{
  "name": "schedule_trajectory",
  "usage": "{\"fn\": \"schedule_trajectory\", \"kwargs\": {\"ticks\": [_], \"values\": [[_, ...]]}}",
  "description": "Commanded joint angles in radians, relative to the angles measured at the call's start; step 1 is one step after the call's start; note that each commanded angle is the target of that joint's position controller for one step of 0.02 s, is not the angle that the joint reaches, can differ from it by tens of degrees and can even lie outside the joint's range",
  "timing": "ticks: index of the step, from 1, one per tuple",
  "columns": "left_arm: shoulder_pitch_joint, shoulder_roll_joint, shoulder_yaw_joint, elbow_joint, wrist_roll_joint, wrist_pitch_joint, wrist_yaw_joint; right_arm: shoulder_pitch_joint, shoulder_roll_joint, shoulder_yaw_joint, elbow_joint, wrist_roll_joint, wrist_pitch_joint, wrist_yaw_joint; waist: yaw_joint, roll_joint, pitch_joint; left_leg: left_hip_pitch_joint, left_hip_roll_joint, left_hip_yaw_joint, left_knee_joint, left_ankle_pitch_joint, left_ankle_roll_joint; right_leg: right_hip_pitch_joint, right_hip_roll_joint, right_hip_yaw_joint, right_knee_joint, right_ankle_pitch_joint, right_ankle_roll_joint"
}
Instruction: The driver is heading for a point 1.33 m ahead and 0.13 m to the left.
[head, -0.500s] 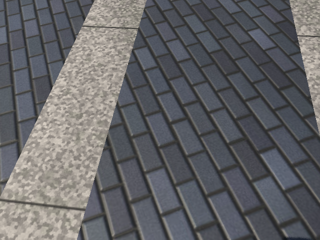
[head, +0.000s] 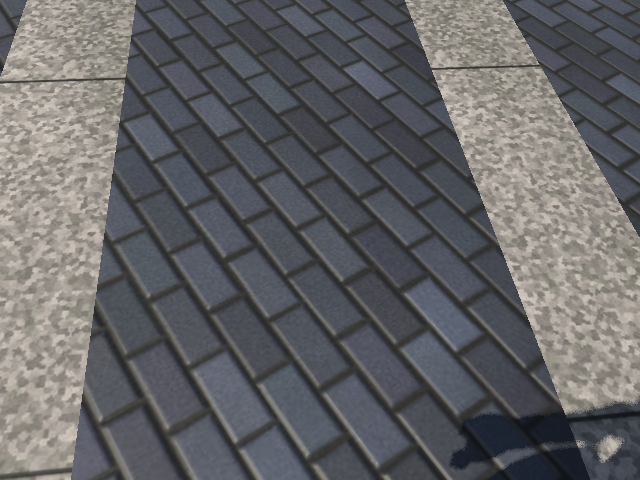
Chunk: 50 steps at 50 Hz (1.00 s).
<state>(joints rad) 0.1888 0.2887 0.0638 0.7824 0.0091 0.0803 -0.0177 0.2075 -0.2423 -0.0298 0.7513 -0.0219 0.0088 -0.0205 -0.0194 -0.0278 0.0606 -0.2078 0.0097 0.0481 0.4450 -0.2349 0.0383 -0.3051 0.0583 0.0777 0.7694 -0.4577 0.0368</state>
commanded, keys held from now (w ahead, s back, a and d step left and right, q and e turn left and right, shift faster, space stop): no key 0.64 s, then w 0.36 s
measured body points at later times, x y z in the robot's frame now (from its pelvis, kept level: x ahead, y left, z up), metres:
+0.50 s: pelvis +0.00 -0.03 +0.00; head +0.00 -0.03 +0.45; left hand +0.08 +0.23 -0.14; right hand +0.03 -0.29 -0.14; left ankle +0.00 +0.10 -0.74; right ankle -0.02 -0.12 -0.74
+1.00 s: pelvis +0.07 +0.02 -0.01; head +0.08 +0.04 +0.44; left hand +0.04 +0.28 -0.17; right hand +0.10 -0.24 -0.14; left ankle +0.06 +0.10 -0.74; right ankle -0.02 -0.10 -0.71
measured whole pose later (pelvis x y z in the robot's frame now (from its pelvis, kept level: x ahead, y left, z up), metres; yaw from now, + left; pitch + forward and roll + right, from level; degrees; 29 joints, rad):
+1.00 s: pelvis +0.07 +0.02 -0.01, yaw -1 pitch +0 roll +0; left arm 0.37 0.24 0.04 1.10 0.03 -0.03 0.00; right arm 0.29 -0.22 -0.04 1.03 -0.02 -0.07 0.00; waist 0.00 -0.04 0.00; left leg -0.21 -0.03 0.08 0.50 -0.28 0.07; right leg -0.22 0.02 0.04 0.80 -0.43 -0.09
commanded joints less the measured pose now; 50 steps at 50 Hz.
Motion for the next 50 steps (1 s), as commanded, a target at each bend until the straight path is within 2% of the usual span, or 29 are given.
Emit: {"fn": "schedule_trajectory", "kwargs": {"ticks": [1, 2, 3, 4, 5, 6, 7, 8, 9, 11, 14, 19, 32, 33, 34, 35, 37, 38, 40, 42, 44, 45, 46, 47, 48, 49, 50], "values": [[0.013, 0.049, -0.003, -0.046, -0.009, -0.017, 0.012, 0.021, -0.177, -0.045, -0.02, 0.0, 0.002, 0.009, 0.001, 0.219, -0.092, 0.111, 0.201, -0.176, -0.041, 0.508, 0.163, 0.065, 0.012, -0.091, -0.243, 0.06, -0.023], [0.046, 0.04, -0.008, -0.029, -0.005, -0.025, 0.016, 0.013, -0.175, -0.044, -0.012, 0.008, 0.006, 0.011, 0.029, 0.194, -0.09, 0.078, 0.189, -0.163, -0.011, 0.507, 0.133, 0.147, 0.006, -0.1, -0.411, 0.204, -0.037], [0.047, 0.058, -0.01, -0.023, 0.007, -0.038, 0.022, 0.03, -0.162, -0.041, -0.004, 0.008, 0.004, 0.011, 0.03, 0.154, -0.097, 0.013, 0.18, -0.162, 0.004, 0.434, 0.082, 0.246, -0.034, -0.037, -0.511, 0.336, -0.053], [0.054, 0.116, -0.007, -0.028, 0.026, -0.054, 0.029, 0.05, -0.119, -0.03, -0.018, 0.007, -0.001, 0.017, 0.01, 0.021, -0.141, -0.075, 0.133, -0.118, 0.076, 0.259, 0.026, 0.352, -0.194, 0.144, -0.541, 0.389, -0.081], [-0.023, 0.152, -0.004, -0.027, 0.013, -0.059, 0.031, 0.051, -0.053, -0.008, -0.025, 0.019, 0.001, 0.016, -0.034, -0.151, -0.09, -0.056, 0.03, -0.043, -0.001, -0.049, -0.014, 0.201, -0.308, 0.234, -0.487, 0.589, -0.163], [-0.053, 0.09, -0.019, -0.028, 0.008, -0.066, 0.028, 0.034, -0.087, -0.012, 0.001, 0.009, 0.01, 0.009, -0.015, -0.11, -0.078, 0.021, 0.04, -0.05, -0.017, -0.082, -0.022, 0.162, -0.289, 0.205, -0.47, 0.538, -0.183], [-0.068, 0.067, -0.029, -0.026, 0.008, -0.072, 0.027, 0.018, -0.1, -0.016, 0.013, 0.007, 0.01, 0.01, -0.013, -0.103, -0.063, 0.041, 0.034, -0.056, -0.048, -0.017, -0.023, 0.142, -0.246, 0.177, -0.472, 0.456, -0.157], [-0.07, 0.068, -0.032, -0.015, 0.012, -0.073, 0.032, 0.011, -0.108, -0.018, 0.026, 0.006, 0.006, 0.013, -0.008, -0.105, -0.052, 0.068, 0.04, -0.061, -0.074, 0.053, -0.027, 0.131, -0.206, 0.152, -0.475, 0.395, -0.129], [-0.05, 0.077, -0.032, -0.001, 0.007, -0.077, 0.038, 0.01, -0.126, -0.024, 0.034, 0.003, 0.004, 0.016, 0.001, -0.112, -0.042, 0.074, 0.05, -0.067, -0.073, 0.101, -0.028, 0.125, -0.181, 0.138, -0.481, 0.384, -0.112], [-0.016, 0.077, -0.034, 0.032, 0.001, -0.083, 0.044, 0.036, -0.115, -0.019, 0.067, 0.006, -0.005, 0.018, 0.002, -0.071, -0.045, 0.08, 0.065, -0.076, -0.093, 0.143, -0.028, 0.149, -0.161, 0.115, -0.477, 0.392, -0.101], [-0.006, 0.069, -0.037, 0.066, -0.001, -0.086, 0.045, 0.045, -0.101, -0.015, 0.112, 0.007, -0.008, 0.012, 0.005, -0.012, -0.035, 0.078, 0.071, -0.082, -0.111, 0.147, -0.032, 0.155, -0.154, 0.105, -0.471, 0.383, -0.105], [-0.002, 0.063, -0.042, 0.124, -0.001, -0.091, 0.047, 0.051, -0.093, -0.012, 0.178, 0.007, -0.006, 0.007, 0.002, 0.018, -0.021, 0.093, 0.08, -0.088, -0.121, 0.145, -0.031, 0.133, -0.145, 0.098, -0.485, 0.356, -0.108], [0.054, 0.04, -0.056, 0.251, -0.002, -0.096, 0.056, 0.069, -0.071, 0.002, 0.307, 0.009, -0.004, -0.006, 0.003, 0.024, -0.019, 0.11, 0.092, -0.093, -0.115, 0.148, -0.022, 0.126, -0.132, 0.079, -0.492, 0.38, -0.106], [0.071, 0.041, -0.056, 0.261, -0.002, -0.094, 0.056, 0.078, -0.067, 0.003, 0.316, 0.008, -0.003, -0.006, 0.006, 0.016, -0.039, 0.113, 0.077, -0.081, -0.105, 0.07, -0.019, 0.132, -0.124, 0.079, -0.503, 0.271, -0.112], [0.083, 0.061, -0.048, 0.268, -0.002, -0.089, 0.056, 0.08, -0.071, 0.0, 0.318, 0.005, -0.001, -0.005, 0.01, -0.004, -0.03, 0.089, 0.046, -0.053, -0.061, -0.056, -0.011, 0.12, -0.114, 0.092, -0.51, 0.1, -0.13], [0.099, 0.086, -0.036, 0.272, 0.0, -0.081, 0.055, 0.074, -0.072, -0.003, 0.313, 0.0, 0.002, -0.003, 0.016, -0.035, -0.005, 0.035, 0.012, -0.025, -0.005, -0.191, -0.001, 0.098, -0.12, 0.123, -0.524, -0.104, -0.157], [0.162, 0.111, -0.019, 0.283, 0.005, -0.071, 0.05, 0.02, -0.053, -0.001, 0.284, -0.013, 0.005, 0.009, 0.053, -0.092, 0.095, -0.153, -0.03, 0.019, 0.131, -0.278, 0.008, 0.09, -0.213, 0.273, -0.61, -0.375, -0.228], [0.186, 0.115, -0.013, 0.29, 0.007, -0.072, 0.05, 0.003, -0.03, 0.005, 0.268, -0.021, -0.001, 0.014, 0.062, -0.122, 0.129, -0.213, -0.021, 0.026, 0.199, -0.237, 0.017, 0.096, -0.278, 0.353, -0.644, -0.405, -0.268], [0.205, 0.096, -0.01, 0.294, 0.017, -0.086, 0.046, -0.035, -0.043, 0.0, 0.236, -0.016, -0.022, 0.022, 0.069, -0.109, 0.131, -0.302, 0.019, -0.02, 0.308, -0.235, 0.033, 0.143, -0.335, 0.41, -0.669, -0.29, -0.307], [0.188, 0.102, -0.003, 0.289, 0.017, -0.105, 0.044, -0.033, -0.055, -0.006, 0.218, -0.007, -0.047, 0.033, 0.048, -0.088, 0.1, -0.308, 0.038, -0.032, 0.274, -0.231, 0.043, 0.193, -0.327, 0.354, -0.643, -0.155, -0.302], [0.144, 0.091, -0.001, 0.28, 0.007, -0.117, 0.04, 0.018, -0.043, -0.01, 0.228, 0.003, -0.063, 0.036, 0.007, -0.078, 0.071, -0.143, 0.012, 0.007, 0.142, -0.14, 0.047, 0.127, -0.269, 0.245, -0.599, -0.04, -0.263], [0.104, 0.089, 0.001, 0.27, -0.001, -0.118, 0.039, 0.104, -0.024, -0.01, 0.257, 0.006, -0.067, 0.035, -0.041, -0.064, 0.057, 0.029, -0.019, 0.046, 0.03, -0.054, 0.047, 0.027, -0.229, 0.18, -0.546, -0.018, -0.239], [0.089, 0.072, -0.003, 0.26, 0.001, -0.121, 0.037, 0.212, -0.033, -0.02, 0.3, 0.007, -0.069, 0.029, -0.08, -0.016, 0.033, 0.221, -0.048, 0.047, -0.029, -0.032, 0.042, -0.091, -0.182, 0.129, -0.452, 0.0, -0.214], [0.068, 0.023, -0.018, 0.24, 0.007, -0.132, 0.032, 0.323, -0.09, -0.036, 0.326, -0.005, -0.077, 0.017, -0.124, 0.136, 0.0, 0.376, 0.092, -0.157, -0.148, -0.171, 0.055, -0.223, -0.094, 0.019, -0.213, 0.037, -0.174], [0.048, -0.043, -0.036, 0.195, 0.007, -0.143, 0.024, 0.445, -0.201, -0.06, 0.341, -0.001, -0.078, 0.014, -0.145, 0.353, -0.053, 0.46, 0.342, -0.593, -0.333, -0.483, 0.132, -0.398, 0.024, -0.117, 0.09, -0.057, -0.132], [0.035, 0.048, -0.014, 0.191, 0.034, -0.141, 0.018, 0.4, -0.165, -0.052, 0.352, 0.002, -0.065, 0.014, -0.09, 0.226, 0.027, 0.337, 0.388, -0.672, -0.346, -0.554, 0.179, -0.44, -0.027, -0.06, 0.258, -0.068, -0.145], [0.026, 0.038, -0.013, 0.196, 0.033, -0.143, 0.006, 0.291, -0.115, -0.038, 0.311, 0.0, -0.069, 0.02, -0.036, 0.117, 0.098, 0.25, 0.35, -0.59, -0.34, -0.505, 0.172, -0.454, -0.081, -0.032, 0.319, 0.038, -0.153]]}}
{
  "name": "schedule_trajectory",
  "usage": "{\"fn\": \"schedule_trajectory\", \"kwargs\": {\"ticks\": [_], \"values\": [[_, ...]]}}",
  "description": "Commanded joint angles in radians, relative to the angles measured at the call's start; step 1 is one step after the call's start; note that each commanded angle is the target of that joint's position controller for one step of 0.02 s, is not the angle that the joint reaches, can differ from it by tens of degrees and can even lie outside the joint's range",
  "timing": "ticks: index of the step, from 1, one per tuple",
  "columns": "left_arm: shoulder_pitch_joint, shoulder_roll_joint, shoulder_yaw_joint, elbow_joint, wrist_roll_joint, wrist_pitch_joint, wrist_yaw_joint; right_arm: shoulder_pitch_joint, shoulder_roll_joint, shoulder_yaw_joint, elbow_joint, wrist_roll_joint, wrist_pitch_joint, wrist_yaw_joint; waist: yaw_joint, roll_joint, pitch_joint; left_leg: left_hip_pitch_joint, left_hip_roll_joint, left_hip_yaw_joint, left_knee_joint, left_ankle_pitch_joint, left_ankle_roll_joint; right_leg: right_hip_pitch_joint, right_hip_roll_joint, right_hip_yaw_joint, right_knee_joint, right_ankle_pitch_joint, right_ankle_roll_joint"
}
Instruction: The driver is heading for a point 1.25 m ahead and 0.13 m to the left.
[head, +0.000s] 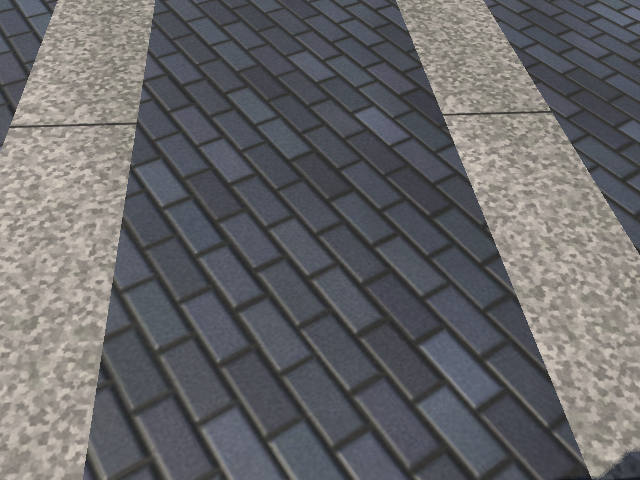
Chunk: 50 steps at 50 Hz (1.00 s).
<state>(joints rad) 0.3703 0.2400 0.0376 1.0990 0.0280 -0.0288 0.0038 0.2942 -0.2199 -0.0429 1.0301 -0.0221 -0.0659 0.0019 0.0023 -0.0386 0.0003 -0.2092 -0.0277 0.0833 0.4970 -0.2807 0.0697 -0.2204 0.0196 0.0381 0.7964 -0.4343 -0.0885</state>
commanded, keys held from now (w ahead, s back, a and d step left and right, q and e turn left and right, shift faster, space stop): w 1.00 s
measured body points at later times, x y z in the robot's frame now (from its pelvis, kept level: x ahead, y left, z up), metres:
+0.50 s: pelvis +0.26 -0.01 -0.01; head +0.29 +0.00 +0.44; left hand +0.38 +0.24 -0.15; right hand +0.21 -0.24 -0.16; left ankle +0.08 +0.09 -0.63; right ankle +0.34 -0.05 -0.74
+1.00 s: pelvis +0.55 +0.04 -0.01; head +0.59 +0.04 +0.43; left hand +0.47 +0.27 -0.16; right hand +0.73 -0.19 -0.13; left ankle +0.65 +0.10 -0.74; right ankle +0.36 -0.05 -0.68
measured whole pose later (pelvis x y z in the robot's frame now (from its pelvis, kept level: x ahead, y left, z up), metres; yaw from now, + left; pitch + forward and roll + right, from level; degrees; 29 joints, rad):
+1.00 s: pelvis +0.55 +0.04 -0.01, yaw +0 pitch +0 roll +0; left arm 0.45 0.18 0.02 1.10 0.01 -0.08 0.01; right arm 0.03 -0.19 -0.04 0.89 -0.04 -0.08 0.01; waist 0.04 -0.01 0.07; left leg -0.43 -0.03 0.11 0.56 -0.14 0.12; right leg -0.06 0.04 -0.04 0.83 -0.46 -0.08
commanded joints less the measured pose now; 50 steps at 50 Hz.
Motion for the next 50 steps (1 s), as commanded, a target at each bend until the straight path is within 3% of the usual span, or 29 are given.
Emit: {"fn": "schedule_trajectory", "kwargs": {"ticks": [1, 4, 7, 11, 14, 17, 19, 20, 21, 22, 23, 24, 25, 27, 29, 32, 37, 42, 45, 46, 47, 48, 49, 50], "values": [[-0.136, 0.057, 0.006, -0.105, 0.007, -0.04, -0.027, 0.139, -0.114, -0.018, 0.009, 0.001, -0.005, 0.002, -0.026, 0.094, 0.167, 0.208, 0.337, -0.524, -0.397, -0.325, 0.121, -0.511, -0.071, 0.01, 0.294, 0.105, -0.021], [-0.125, 0.05, 0.008, -0.091, 0.013, -0.032, -0.041, 0.147, -0.073, 0.0, 0.016, 0.005, -0.031, -0.003, -0.001, 0.098, 0.114, 0.227, 0.245, -0.307, -0.383, 0.094, 0.085, -0.459, -0.091, -0.039, 0.27, 0.226, 0.016], [-0.202, 0.036, 0.007, -0.122, 0.009, -0.016, -0.04, 0.237, -0.063, 0.01, 0.054, 0.009, -0.037, -0.007, -0.012, 0.114, 0.1, 0.266, 0.22, -0.207, -0.341, 0.431, 0.085, -0.509, -0.081, -0.087, 0.253, 0.257, 0.041], [-0.388, 0.01, -0.009, -0.198, 0.0, -0.011, -0.041, 0.262, -0.052, 0.023, 0.062, 0.006, -0.036, -0.013, -0.039, 0.121, 0.142, 0.224, 0.188, -0.143, -0.351, 0.584, 0.081, -0.495, -0.053, -0.145, 0.051, 0.323, 0.057], [-0.468, -0.002, -0.021, -0.233, -0.01, -0.013, -0.038, 0.28, -0.063, 0.024, 0.073, 0.004, -0.038, -0.019, -0.052, 0.137, 0.152, 0.224, 0.193, -0.116, -0.352, 0.681, 0.08, -0.395, -0.019, -0.183, -0.13, 0.365, 0.033], [-0.401, 0.034, -0.009, -0.234, -0.011, -0.019, -0.022, 0.247, -0.088, 0.019, 0.075, 0.003, -0.042, -0.023, 0.001, 0.149, 0.103, 0.281, 0.223, -0.094, -0.247, 0.984, 0.07, -0.245, 0.028, -0.192, -0.203, 0.334, -0.027], [-0.168, 0.081, 0.016, -0.164, -0.013, -0.032, -0.007, 0.209, -0.111, 0.012, 0.068, 0.002, -0.036, -0.027, 0.1, 0.154, -0.022, 0.305, 0.225, -0.084, 0.015, 1.118, 0.059, -0.024, 0.065, -0.172, -0.245, 0.297, -0.07], [-0.016, 0.105, 0.032, -0.118, -0.005, -0.04, 0.002, 0.186, -0.117, 0.009, 0.061, 0.009, -0.032, -0.024, 0.17, 0.137, -0.091, 0.209, 0.201, -0.065, 0.218, 0.977, 0.051, 0.177, 0.029, -0.134, -0.315, 0.325, -0.095], [0.132, 0.19, 0.057, -0.092, 0.021, -0.043, 0.011, 0.205, -0.07, 0.02, 0.033, 0.011, -0.031, -0.018, 0.194, 0.021, -0.206, 0.018, 0.139, -0.03, 0.53, 0.564, 0.046, 0.396, -0.206, 0.131, -0.328, 0.159, -0.142], [0.102, 0.225, 0.065, -0.103, 0.028, -0.035, 0.001, 0.327, 0.021, 0.026, 0.032, 0.034, -0.024, -0.004, 0.095, -0.156, -0.272, -0.326, -0.06, -0.06, 0.888, -0.263, 0.019, 0.56, -0.447, 0.657, -0.464, 0.111, -0.297], [0.009, 0.182, 0.062, -0.108, -0.016, -0.032, -0.01, 0.224, -0.074, 0.003, 0.019, 0.012, -0.019, -0.008, 0.088, -0.009, -0.169, -0.406, 0.003, -0.161, 0.915, -0.17, 0.044, 0.444, -0.39, 0.635, -0.542, -0.018, -0.27], [-0.091, 0.119, 0.045, -0.126, -0.024, -0.038, -0.013, 0.132, -0.078, -0.002, -0.017, 0.008, -0.025, -0.004, 0.053, 0.004, -0.027, -0.428, 0.048, -0.149, 0.862, -0.067, 0.047, 0.289, -0.362, 0.477, -0.58, 0.003, -0.237], [-0.129, 0.063, 0.031, -0.125, -0.018, -0.049, -0.016, 0.095, -0.065, -0.002, -0.023, 0.005, -0.028, -0.002, 0.026, 0.052, 0.041, -0.389, 0.078, -0.144, 0.809, -0.016, 0.045, 0.169, -0.318, 0.374, -0.613, 0.134, -0.208], [-0.116, 0.006, 0.01, -0.098, -0.014, -0.066, -0.007, 0.114, -0.028, 0.0, -0.019, -0.014, -0.006, 0.008, -0.032, 0.037, 0.054, -0.287, 0.112, -0.14, 0.723, 0.005, 0.022, 0.045, -0.245, 0.223, -0.639, 0.297, -0.157], [-0.056, 0.023, 0.009, -0.071, -0.015, -0.083, -0.002, 0.105, -0.007, 0.0, -0.029, -0.017, 0.013, 0.018, -0.047, 0.02, 0.056, -0.282, 0.118, -0.118, 0.667, 0.011, 0.001, 0.026, -0.223, 0.154, -0.651, 0.409, -0.152], [0.003, 0.062, 0.013, -0.056, -0.017, -0.088, 0.0, -0.028, -0.024, -0.003, -0.082, -0.019, 0.03, 0.025, -0.035, 0.009, 0.093, -0.388, 0.142, -0.078, 0.559, 0.106, -0.027, 0.04, -0.197, 0.085, -0.687, 0.456, -0.14], [0.098, 0.052, 0.001, -0.043, -0.02, -0.083, 0.001, -0.248, -0.015, 0.009, -0.16, -0.001, 0.025, 0.031, 0.026, -0.009, 0.106, -0.41, 0.117, -0.013, 0.269, 0.272, -0.048, 0.119, -0.156, 0.007, -0.677, 0.644, -0.09], [0.176, 0.063, 0.0, -0.015, -0.006, -0.075, 0.014, -0.368, -0.028, 0.013, -0.208, 0.002, 0.017, 0.026, 0.062, -0.026, 0.109, -0.427, 0.075, 0.01, 0.117, 0.255, -0.013, 0.311, -0.205, 0.006, -0.621, 0.775, -0.1], [0.136, 0.086, 0.006, -0.017, 0.0, -0.073, 0.022, -0.291, -0.055, 0.0, -0.198, 0.001, 0.003, 0.017, 0.003, -0.04, 0.069, -0.289, 0.022, 0.023, 0.055, 0.135, 0.038, 0.364, -0.229, -0.017, -0.486, 1.067, -0.087], [0.123, 0.096, 0.009, -0.017, 0.002, -0.071, 0.022, -0.185, -0.073, -0.011, -0.165, 0.0, -0.003, 0.009, -0.041, -0.045, 0.016, -0.173, -0.009, 0.03, 0.027, 0.108, 0.059, 0.365, -0.222, -0.025, -0.368, 1.163, -0.076], [0.101, 0.098, 0.009, -0.022, -0.005, -0.068, 0.019, -0.017, -0.094, -0.026, -0.109, -0.007, -0.012, 0.0, -0.114, -0.023, -0.065, 0.031, -0.016, 0.029, -0.043, 0.162, 0.085, 0.302, -0.193, -0.053, -0.183, 1.118, -0.058], [0.091, 0.073, 0.0, -0.052, -0.016, -0.071, 0.015, 0.159, -0.165, -0.049, -0.068, -0.032, -0.019, -0.012, -0.174, 0.035, -0.176, 0.299, 0.157, -0.153, -0.046, 0.099, 0.135, 0.094, -0.152, -0.077, 0.084, 0.816, -0.043], [0.22, -0.038, -0.017, -0.066, -0.055, -0.068, 0.002, 0.217, -0.262, -0.074, -0.061, -0.045, -0.014, -0.009, -0.114, 0.27, -0.302, 0.581, 0.466, -0.667, -0.125, 0.066, 0.299, -0.289, 0.046, -0.127, 0.49, 0.03, 0.007], [0.15, 0.071, 0.012, -0.059, -0.026, -0.065, 0.005, 0.145, -0.208, -0.068, -0.065, -0.001, 0.0, 0.003, -0.108, 0.117, -0.26, 0.505, 0.426, -0.749, -0.215, -0.019, 0.289, -0.388, 0.029, 0.015, 0.577, -0.043, -0.01]]}}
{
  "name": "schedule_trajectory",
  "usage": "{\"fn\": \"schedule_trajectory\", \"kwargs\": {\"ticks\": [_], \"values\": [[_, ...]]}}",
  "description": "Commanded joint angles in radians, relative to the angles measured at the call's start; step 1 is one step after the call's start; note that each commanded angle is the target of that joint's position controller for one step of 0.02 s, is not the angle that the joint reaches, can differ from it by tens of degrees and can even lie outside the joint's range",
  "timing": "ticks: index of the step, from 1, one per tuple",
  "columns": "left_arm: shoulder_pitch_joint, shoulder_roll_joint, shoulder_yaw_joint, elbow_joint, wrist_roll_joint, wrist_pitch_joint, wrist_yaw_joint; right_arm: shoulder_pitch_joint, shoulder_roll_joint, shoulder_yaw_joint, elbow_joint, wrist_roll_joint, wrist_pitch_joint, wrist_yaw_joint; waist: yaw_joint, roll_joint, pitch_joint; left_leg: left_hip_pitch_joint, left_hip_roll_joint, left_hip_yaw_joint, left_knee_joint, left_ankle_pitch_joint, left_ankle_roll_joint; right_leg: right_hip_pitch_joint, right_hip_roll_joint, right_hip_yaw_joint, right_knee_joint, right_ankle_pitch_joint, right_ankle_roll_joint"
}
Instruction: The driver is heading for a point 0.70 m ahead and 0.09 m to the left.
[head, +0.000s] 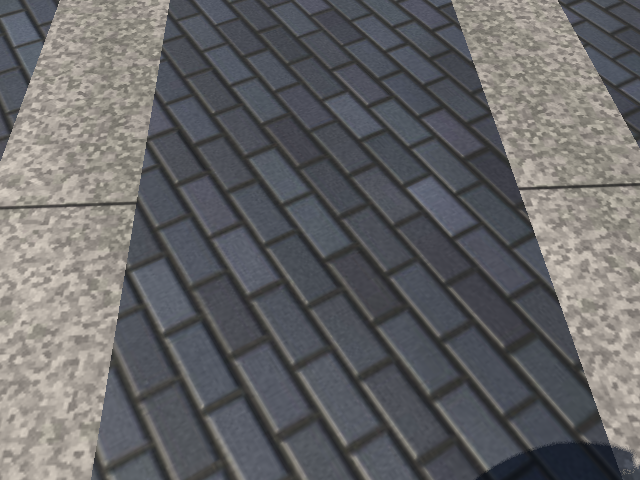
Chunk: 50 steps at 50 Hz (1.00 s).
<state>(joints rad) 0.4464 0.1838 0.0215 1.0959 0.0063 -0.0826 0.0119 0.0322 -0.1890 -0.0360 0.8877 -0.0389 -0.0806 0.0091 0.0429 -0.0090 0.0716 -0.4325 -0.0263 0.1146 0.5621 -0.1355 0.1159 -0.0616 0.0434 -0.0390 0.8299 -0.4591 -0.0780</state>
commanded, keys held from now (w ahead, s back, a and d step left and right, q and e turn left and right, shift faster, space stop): w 0.70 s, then w+q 0.22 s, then no key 0.08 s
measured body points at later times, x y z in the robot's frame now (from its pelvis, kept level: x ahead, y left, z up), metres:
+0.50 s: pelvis +0.27 -0.02 +0.00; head +0.31 -0.03 +0.45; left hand +0.48 +0.19 -0.11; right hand +0.17 -0.25 -0.14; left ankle +0.10 +0.07 -0.72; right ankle +0.40 -0.10 -0.72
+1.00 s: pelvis +0.54 -0.02 +0.01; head +0.57 -0.02 +0.46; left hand +0.45 +0.20 -0.13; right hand +0.72 -0.22 -0.12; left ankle +0.68 +0.09 -0.70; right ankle +0.40 -0.10 -0.72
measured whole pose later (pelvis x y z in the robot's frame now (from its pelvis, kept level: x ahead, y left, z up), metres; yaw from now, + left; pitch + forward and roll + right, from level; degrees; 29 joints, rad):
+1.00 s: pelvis +0.54 -0.02 +0.01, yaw +6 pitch +1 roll -1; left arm 0.43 0.17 0.03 1.06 0.02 -0.11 0.03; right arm 0.06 -0.18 -0.03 0.90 -0.03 -0.04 0.03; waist 0.05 0.03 0.06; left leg -0.56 0.03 0.09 0.61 -0.06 0.09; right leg 0.12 0.06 -0.19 0.21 -0.34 -0.05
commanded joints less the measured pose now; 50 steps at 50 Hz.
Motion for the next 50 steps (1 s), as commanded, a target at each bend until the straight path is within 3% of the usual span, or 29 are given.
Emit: {"fn": "schedule_trajectory", "kwargs": {"ticks": [1, 2, 3, 4, 5, 7, 9, 14, 19, 22, 23, 24, 25, 26, 27, 28, 29, 30, 32, 34, 37, 41, 46, 48, 50], "values": [[-0.022, 0.127, 0.034, -0.092, 0.001, -0.014, -0.006, 0.286, -0.187, -0.059, 0.059, 0.027, 0.014, -0.002, -0.104, 0.069, -0.161, 0.571, 0.392, -0.603, -0.307, -0.168, 0.205, -0.592, -0.051, 0.097, 0.515, 0.075, -0.025], [-0.071, 0.113, 0.032, -0.104, 0.004, -0.019, -0.008, 0.232, -0.125, -0.043, 0.053, 0.023, 0.005, 0.003, -0.082, 0.022, -0.087, 0.446, 0.348, -0.501, -0.346, -0.074, 0.172, -0.564, -0.084, 0.094, 0.459, 0.138, -0.024], [-0.081, 0.098, 0.035, -0.103, 0.013, -0.01, -0.011, 0.223, -0.092, -0.033, 0.063, 0.021, -0.003, 0.0, -0.053, 0.024, -0.047, 0.362, 0.302, -0.414, -0.366, 0.005, 0.135, -0.519, -0.107, 0.092, 0.404, 0.163, -0.019], [-0.061, 0.077, 0.032, -0.101, 0.027, 0.005, -0.017, 0.228, -0.061, -0.022, 0.081, 0.023, -0.009, -0.004, -0.023, 0.043, -0.038, 0.3, 0.264, -0.345, -0.383, 0.057, 0.107, -0.466, -0.122, 0.089, 0.359, 0.177, -0.007], [-0.049, 0.057, 0.031, -0.096, 0.031, 0.017, -0.024, 0.255, -0.057, -0.019, 0.096, 0.023, -0.017, -0.007, -0.013, 0.05, -0.042, 0.28, 0.25, -0.31, -0.39, 0.103, 0.099, -0.439, -0.122, 0.08, 0.335, 0.183, 0.002], [-0.076, 0.049, 0.031, -0.111, 0.035, 0.033, -0.032, 0.307, -0.088, -0.024, 0.119, 0.027, -0.03, -0.009, -0.002, 0.054, -0.033, 0.271, 0.233, -0.262, -0.406, 0.176, 0.102, -0.464, -0.128, 0.057, 0.294, 0.208, 0.02], [-0.165, 0.058, 0.032, -0.145, 0.036, 0.043, -0.037, 0.34, -0.111, -0.026, 0.127, 0.027, -0.032, -0.009, -0.011, 0.057, -0.006, 0.276, 0.223, -0.231, -0.435, 0.176, 0.101, -0.533, -0.146, 0.037, 0.228, 0.275, 0.038], [-0.382, 0.054, 0.02, -0.222, 0.02, 0.04, -0.041, 0.425, -0.104, -0.017, 0.143, 0.027, -0.028, -0.009, -0.064, 0.067, 0.027, 0.336, 0.188, -0.167, -0.447, 0.276, 0.075, -0.573, -0.139, -0.014, -0.047, 0.429, 0.061], [-0.506, 0.061, 0.015, -0.268, 0.016, 0.032, -0.038, 0.508, -0.113, -0.016, 0.172, 0.018, -0.023, -0.019, -0.104, 0.081, 0.038, 0.49, 0.227, -0.156, -0.405, 0.375, 0.08, -0.574, -0.103, -0.041, -0.205, 0.432, 0.03], [-0.483, 0.078, 0.024, -0.276, 0.016, 0.019, -0.034, 0.488, -0.128, -0.022, 0.178, 0.011, -0.018, -0.029, -0.07, 0.085, 0.028, 0.553, 0.254, -0.141, -0.317, 0.567, 0.068, -0.498, -0.071, -0.049, -0.27, 0.331, -0.014], [-0.418, 0.09, 0.031, -0.258, 0.016, 0.014, -0.028, 0.471, -0.138, -0.025, 0.176, 0.01, -0.017, -0.031, -0.039, 0.092, -0.005, 0.553, 0.251, -0.129, -0.239, 0.704, 0.055, -0.404, -0.04, -0.061, -0.291, 0.293, -0.032], [-0.291, 0.105, 0.042, -0.216, 0.019, 0.006, -0.021, 0.455, -0.146, -0.027, 0.176, 0.012, -0.013, -0.03, 0.015, 0.083, -0.068, 0.539, 0.231, -0.11, -0.095, 0.782, 0.041, -0.258, -0.006, -0.075, -0.339, 0.298, -0.054], [-0.116, 0.139, 0.059, -0.159, 0.032, -0.005, -0.012, 0.44, -0.138, -0.023, 0.167, 0.019, -0.011, -0.028, 0.084, 0.054, -0.162, 0.424, 0.191, -0.079, 0.108, 0.675, 0.021, -0.019, -0.036, -0.039, -0.373, 0.336, -0.086], [0.045, 0.237, 0.085, -0.135, 0.059, -0.011, 0.0, 0.464, -0.079, -0.007, 0.126, 0.044, -0.013, -0.02, 0.113, -0.08, -0.303, 0.152, 0.111, -0.028, 0.442, 0.279, -0.013, 0.274, -0.299, 0.281, -0.391, 0.245, -0.161], [0.051, 0.282, 0.098, -0.13, 0.047, 0.001, -0.01, 0.554, -0.046, -0.009, 0.131, 0.06, -0.01, -0.013, 0.066, -0.222, -0.386, -0.112, -0.058, -0.074, 0.725, -0.423, -0.031, 0.406, -0.487, 0.704, -0.524, 0.251, -0.279], [-0.058, 0.227, 0.087, -0.142, 0.014, 0.011, -0.016, 0.45, -0.119, -0.03, 0.122, 0.035, -0.003, -0.017, 0.035, -0.063, -0.252, -0.197, 0.017, -0.175, 0.768, -0.334, -0.015, 0.287, -0.422, 0.616, -0.551, 0.15, -0.234], [-0.154, 0.163, 0.069, -0.16, 0.006, 0.008, -0.019, 0.372, -0.108, -0.029, 0.095, 0.028, -0.009, -0.011, 0.008, -0.037, -0.122, -0.207, 0.054, -0.167, 0.725, -0.236, -0.015, 0.13, -0.386, 0.473, -0.588, 0.178, -0.201], [-0.199, 0.117, 0.056, -0.161, 0.01, 0.001, -0.022, 0.344, -0.09, -0.028, 0.092, 0.026, -0.01, -0.008, -0.022, -0.014, -0.067, -0.17, 0.087, -0.163, 0.667, -0.178, -0.016, 0.026, -0.336, 0.377, -0.625, 0.253, -0.166], [-0.189, 0.067, 0.039, -0.135, 0.006, -0.011, -0.014, 0.371, -0.058, -0.026, 0.101, 0.003, 0.014, 0.003, -0.07, -0.045, -0.042, -0.08, 0.115, -0.154, 0.59, -0.143, -0.039, -0.087, -0.27, 0.248, -0.661, 0.363, -0.124], [-0.128, 0.085, 0.04, -0.108, 0.004, -0.026, -0.01, 0.358, -0.046, -0.027, 0.093, -0.001, 0.032, 0.013, -0.081, -0.044, -0.04, -0.081, 0.117, -0.132, 0.559, -0.124, -0.058, -0.099, -0.253, 0.2, -0.676, 0.462, -0.129], [-0.076, 0.12, 0.046, -0.095, 0.008, -0.034, -0.007, 0.249, -0.053, -0.027, 0.056, 0.003, 0.048, 0.02, -0.071, -0.04, -0.005, -0.184, 0.134, -0.12, 0.484, -0.03, -0.078, -0.079, -0.246, 0.132, -0.716, 0.481, -0.125], [-0.023, 0.106, 0.037, -0.087, 0.01, -0.035, -0.004, 0.101, -0.052, -0.019, 0.003, 0.017, 0.046, 0.025, -0.037, -0.042, 0.028, -0.237, 0.113, -0.12, 0.305, 0.102, -0.08, -0.036, -0.226, 0.032, -0.731, 0.549, -0.086], [0.048, 0.107, 0.032, -0.063, 0.013, -0.037, 0.012, -0.036, -0.038, -0.003, -0.052, 0.014, 0.04, 0.03, 0.003, -0.044, 0.048, -0.214, 0.084, -0.036, 0.109, 0.149, -0.045, 0.087, -0.255, -0.061, -0.706, 0.7, -0.066], [0.065, 0.104, 0.028, -0.046, 0.017, -0.029, 0.019, -0.035, -0.029, 0.0, -0.057, 0.007, 0.031, 0.025, -0.005, -0.041, 0.054, -0.164, 0.048, -0.004, 0.041, 0.092, -0.023, 0.131, -0.262, -0.09, -0.618, 0.95, -0.061], [0.048, 0.127, 0.031, -0.042, 0.017, -0.024, 0.029, 0.076, -0.045, -0.008, -0.02, -0.001, 0.018, 0.013, -0.048, -0.077, -0.008, -0.031, -0.02, 0.026, 0.017, 0.021, 0.007, 0.161, -0.261, -0.1, -0.455, 1.267, -0.049]]}}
